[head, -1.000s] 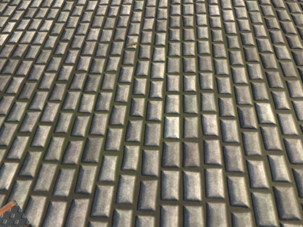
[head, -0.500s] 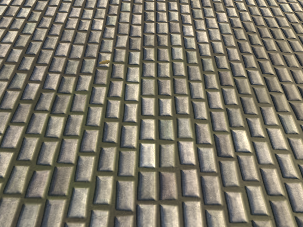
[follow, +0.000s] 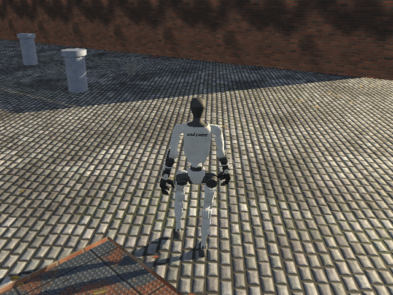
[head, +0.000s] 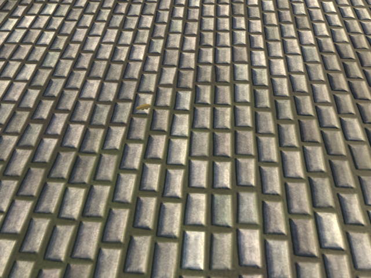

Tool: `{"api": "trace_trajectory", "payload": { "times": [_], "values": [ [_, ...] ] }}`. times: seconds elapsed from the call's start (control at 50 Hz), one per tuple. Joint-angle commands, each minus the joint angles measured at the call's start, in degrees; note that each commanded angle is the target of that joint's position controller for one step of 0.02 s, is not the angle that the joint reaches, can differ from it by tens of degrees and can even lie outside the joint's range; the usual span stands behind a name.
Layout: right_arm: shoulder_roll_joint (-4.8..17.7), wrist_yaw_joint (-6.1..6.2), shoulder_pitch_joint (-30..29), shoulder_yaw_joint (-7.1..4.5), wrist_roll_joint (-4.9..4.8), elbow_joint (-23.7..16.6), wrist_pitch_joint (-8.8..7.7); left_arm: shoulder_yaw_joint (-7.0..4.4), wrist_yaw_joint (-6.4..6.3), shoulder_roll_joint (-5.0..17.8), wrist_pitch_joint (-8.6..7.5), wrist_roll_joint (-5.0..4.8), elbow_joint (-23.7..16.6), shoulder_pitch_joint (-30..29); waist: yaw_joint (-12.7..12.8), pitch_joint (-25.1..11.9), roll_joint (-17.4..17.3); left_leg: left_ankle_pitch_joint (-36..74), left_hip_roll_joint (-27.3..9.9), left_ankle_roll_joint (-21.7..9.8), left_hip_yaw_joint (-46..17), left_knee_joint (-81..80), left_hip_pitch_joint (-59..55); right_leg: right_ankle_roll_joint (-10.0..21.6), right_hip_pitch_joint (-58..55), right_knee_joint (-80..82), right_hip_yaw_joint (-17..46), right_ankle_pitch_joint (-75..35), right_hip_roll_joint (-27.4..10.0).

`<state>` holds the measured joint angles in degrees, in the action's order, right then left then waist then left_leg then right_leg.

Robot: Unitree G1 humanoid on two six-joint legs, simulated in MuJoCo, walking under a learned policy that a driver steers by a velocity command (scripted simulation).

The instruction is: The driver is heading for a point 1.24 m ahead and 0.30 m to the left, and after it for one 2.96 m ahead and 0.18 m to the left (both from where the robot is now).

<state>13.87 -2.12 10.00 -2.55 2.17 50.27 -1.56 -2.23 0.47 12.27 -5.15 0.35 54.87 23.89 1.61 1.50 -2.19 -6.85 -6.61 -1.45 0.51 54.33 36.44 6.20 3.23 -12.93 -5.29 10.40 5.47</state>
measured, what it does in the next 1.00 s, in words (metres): walks ahead: left foot, then right foot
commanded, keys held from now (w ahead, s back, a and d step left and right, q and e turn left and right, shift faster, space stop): w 0.28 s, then no key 0.24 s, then q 0.48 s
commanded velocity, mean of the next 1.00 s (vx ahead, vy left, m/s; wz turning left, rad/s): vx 0.25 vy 0.00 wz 0.16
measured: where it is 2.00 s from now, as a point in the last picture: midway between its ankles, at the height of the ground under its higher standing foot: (165, 245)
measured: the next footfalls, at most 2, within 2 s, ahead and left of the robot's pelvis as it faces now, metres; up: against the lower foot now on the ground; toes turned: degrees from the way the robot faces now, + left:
left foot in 0.26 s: +0.33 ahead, +0.10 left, +0.00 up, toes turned +4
right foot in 0.74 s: +0.44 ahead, -0.07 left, +0.00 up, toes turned +3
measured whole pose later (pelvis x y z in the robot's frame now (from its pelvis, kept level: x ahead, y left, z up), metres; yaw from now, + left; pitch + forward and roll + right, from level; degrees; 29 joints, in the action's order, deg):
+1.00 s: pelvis +0.33 +0.01 -0.01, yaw +13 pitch +0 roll +0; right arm 14.8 0.0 10.3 -4.9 1.4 52.1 4.2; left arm -2.5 -3.6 12.7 -0.6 1.6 51.3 11.5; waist -0.2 3.4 -1.6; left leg -25.3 0.1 1.1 0.9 56.1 25.4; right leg 3.1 15.9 -25.3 -9.9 9.6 -2.5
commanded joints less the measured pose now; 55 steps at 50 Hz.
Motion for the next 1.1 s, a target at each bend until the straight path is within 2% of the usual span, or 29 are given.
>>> {"api": "trace_trajectory", "payload": {
  "times": [0.02,0.12,0.16,0.2,0.24,0.26,0.28,0.3,0.32,0.34,0.36,0.38,0.4,0.44,0.48,0.52,0.56,0.62,0.68,0.7,0.72,0.74,0.76,0.78,0.8,0.82,0.86,0.96,1.1],
  "values": [
    [1.7,-0.25,-4.9,0.14,-0.28,-3.9,-0.48,-1.0,-0.13,6.5,-0.87,-0.17,-1.7,1.4,-0.4,3.7,4.6,6.2,0.3,1.0,1.9,-8.0,2.3,4.5,1.6,7.2,8.7,-16.7,-14.6],
    [1.5,-0.07,-13.0,0.81,-0.57,-6.3,-0.91,-0.71,-0.84,6.6,-0.57,0.38,1.2,6.4,2.0,4.6,5.2,8.5,2.8,-0.7,4.3,-18.0,1.5,4.0,-6.2,5.0,7.1,-25.8,-15.9],
    [1.9,0.04,-14.1,0.74,-0.61,-7.0,-1.25,-0.75,-1.26,7.1,-0.31,0.77,2.0,6.7,1.7,4.8,5.4,5.6,3.8,-2.1,4.3,-20.5,0.9,4.4,-9.9,2.9,7.1,-30.7,-17.2],
    [2.6,0.45,-11.2,0.36,-0.66,-6.4,-1.7,-0.9,-1.61,7.9,-0.2,1.0,2.3,4.9,-0.5,3.3,6.0,0.8,6.1,-4.2,5.3,-22.7,-4.9,3.7,-11.6,-2.1,6.1,-43.6,-17.7],
    [4.6,1.49,1.1,-0.84,-0.49,-2.4,-2.35,-1.13,-1.61,9.0,0.08,1.15,2.5,3.1,-5.8,-3.4,6.2,-1.5,9.7,-6.8,6.4,-26.2,-19.4,2.2,-11.1,-16.5,4.8,-54.1,-16.6],
    [6.9,2.13,11.3,-1.83,0.52,0.7,-2.9,-0.89,-1.53,8.6,0.09,0.64,1.9,2.2,-10.1,-8.9,5.1,0.2,5.9,-9.1,2.4,-27.6,-34.3,1.3,-2.5,-29.1,3.5,-44.3,-14.7],
    [12.9,2.82,19.2,-3.47,1.93,1.8,-2.96,0.16,-0.98,4.3,-0.07,-1.19,-0.3,4.6,-10.4,-16.9,-4.2,-6.4,-10.3,-14.2,-19.2,-29.0,-51.2,-0.9,15.2,-50.0,-0.1,-17.8,-8.1],
    [12.9,2.16,16.8,-3.65,0.22,1.9,-2.2,-0.62,-0.91,5.0,0.0,-1.45,0.5,8.0,-7.4,-20.1,-9.6,3.2,-18.6,-19.9,-40.2,-36.3,-54.8,-1.7,27.1,-64.2,4.8,19.2,0.5],
    [10.5,1.87,10.1,-3.12,-1.61,1.0,-2.03,-1.33,-1.3,7.3,0.3,-0.36,-0.2,3.4,-5.0,-11.3,-2.2,10.0,-16.0,-18.5,-30.6,-36.1,-46.7,-1.4,30.2,-65.7,9.4,15.2,-3.7],
    [6.4,1.74,5.9,-1.99,-1.8,0.5,-2.49,-0.99,-1.27,5.8,0.05,-0.01,-0.8,0.3,-3.8,-5.2,0.4,19.9,-14.0,-17.2,-22.0,-36.9,-38.7,-1.8,29.7,-63.2,9.1,12.2,-5.5],
    [3.6,1.74,4.3,-1.16,-1.6,1.0,-2.97,-0.93,-1.29,4.5,0.3,0.21,-0.5,-0.5,-1.9,-2.0,1.9,27.6,-11.0,-14.7,-15.5,-38.0,-33.1,-2.1,27.3,-59.4,8.7,11.0,-7.3],
    [1.8,1.97,4.2,-0.56,-1.79,2.0,-3.4,-1.01,-1.15,4.1,1.08,1.17,-0.5,-0.4,-0.6,-1.0,0.9,31.8,-8.6,-12.8,-10.9,-38.9,-29.4,-2.8,24.9,-55.8,8.6,10.4,-8.2],
    [1.1,2.07,4.4,-0.17,-1.57,2.7,-3.7,-0.88,-0.85,3.1,1.92,1.55,0.1,0.9,0.4,-1.3,-0.1,35.2,-7.4,-11.7,-7.7,-39.4,-27.0,-3.5,22.0,-53.8,8.1,9.8,-7.9],
    [2.8,2.06,6.3,-0.22,-1.44,4.1,-4.42,-0.87,-0.51,2.1,2.95,1.56,0.4,1.4,1.5,-2.7,-0.9,43.0,-6.2,-11.8,-4.5,-39.4,-25.7,-4.6,20.1,-50.9,6.9,7.9,-6.8],
    [4.2,2.15,6.1,-0.25,-1.3,4.6,-4.41,-0.69,-0.52,1.9,3.58,1.36,0.1,-0.5,2.1,-2.8,-1.4,44.4,-4.9,-11.6,-1.6,-39.6,-25.4,-5.3,20.7,-45.3,5.7,5.0,-7.0],
    [3.8,2.26,5.9,0.24,-1.28,5.1,-3.9,-0.18,-0.7,1.4,3.78,1.18,-0.6,-4.4,1.4,-2.3,-2.7,43.3,-2.9,-10.1,1.1,-39.3,-25.0,-5.6,19.7,-36.9,4.1,1.4,-7.4],
    [3.8,2.29,8.5,0.4,-1.28,6.3,-3.35,0.16,-1.1,1.5,3.86,0.93,-1.4,-8.5,-0.5,-2.7,-3.7,42.6,-2.3,-9.7,0.2,-38.3,-26.1,-5.8,18.3,-31.6,3.0,-1.6,-7.1],
    [5.8,2.46,9.7,-0.33,-1.1,6.6,-2.17,-0.03,-2.25,3.2,3.89,0.45,-2.3,-11.3,-1.9,-2.7,-3.9,39.5,-3.4,-10.5,-3.4,-35.2,-28.5,-5.9,18.3,-27.8,3.2,-0.4,-6.0],
    [6.3,2.92,9.3,-1.11,-0.94,6.2,-0.79,-0.43,-3.2,4.1,3.51,0.14,-2.5,-11.0,-2.0,-1.0,-4.2,31.4,-4.7,-10.8,-9.1,-31.7,-29.3,-5.2,17.5,-22.1,4.1,3.3,-5.5],
    [6.4,3.15,8.1,-1.39,-1.18,5.9,-0.38,-0.61,-3.49,4.2,3.19,0.17,-2.1,-9.2,-0.8,-0.6,-3.6,26.7,-4.2,-9.8,-10.5,-29.6,-28.4,-4.8,14.7,-17.0,4.3,1.2,-5.5],
    [6.1,3.34,7.2,-1.59,-1.6,5.4,-0.12,-0.96,-3.81,5.1,2.6,0.64,-1.6,-6.5,0.5,-0.9,-1.7,21.0,-2.7,-7.8,-11.0,-26.3,-25.5,-4.2,9.1,-11.1,5.5,-6.3,-7.2],
    [3.9,3.45,8.1,-1.18,-2.1,3.8,-0.14,-1.93,-4.27,9.1,1.88,1.54,-1.6,-3.3,0.2,-4.8,5.1,9.6,1.2,-5.2,-8.6,-18.2,-20.8,-2.1,1.1,-9.8,13.5,-20.8,-16.7],
    [-0.9,3.74,12.8,-0.52,-2.7,3.5,0.26,-3.1,-4.13,13.8,2.43,0.64,-2.6,-3.9,-1.6,-6.9,16.5,-21.7,11.6,-2.6,0.0,-4.9,-11.5,6.4,-5.2,-9.6,23.8,-42.3,-29.0],
    [3.5,4.12,12.0,-1.79,-1.47,3.7,1.37,-2.77,-4.0,11.4,3.18,-0.18,-2.8,-3.2,0.3,-9.5,14.7,-33.7,12.1,-1.8,0.6,7.2,-8.3,11.9,-3.5,-8.3,26.5,-41.1,-31.8],
    [4.9,3.87,9.8,-2.61,-0.78,3.7,2.1,-2.0,-4.04,8.5,3.42,0.09,-3.7,-5.1,-0.7,-6.7,8.7,-30.2,9.9,-1.3,-1.9,12.3,-7.6,11.6,0.4,-6.6,22.5,-34.2,-28.9],
    [4.2,3.52,8.2,-2.83,-0.63,3.4,2.69,-1.47,-4.3,6.6,3.74,0.5,-4.7,-9.3,-2.2,-4.0,6.6,-25.7,8.1,-0.5,-2.6,13.1,-7.5,9.5,4.3,-5.3,18.1,-26.7,-25.7],
    [3.5,2.86,7.2,-3.07,-0.41,2.7,3.91,-1.14,-4.84,5.6,4.1,1.01,-5.8,-12.6,-3.5,-1.9,9.0,-20.4,7.0,1.4,-1.7,11.9,-8.0,6.6,7.9,-3.7,11.7,-20.4,-21.6],
    [2.2,2.1,4.9,-2.64,-0.8,0.5,5.87,-1.73,-4.36,7.7,4.03,1.21,-5.9,-11.2,-2.5,-3.8,9.5,-18.2,6.6,3.1,0.6,3.1,-9.8,6.9,7.0,-4.0,6.6,-16.2,-22.0],
    [3.8,0.38,1.5,-2.28,-1.48,-4.3,6.0,-3.22,-2.39,11.8,5.24,1.73,-6.8,-12.5,-1.2,-4.9,11.0,-18.3,6.2,0.2,4.6,-12.8,-18.8,5.0,8.8,-6.5,3.9,-6.6,-25.0]
  ]
}}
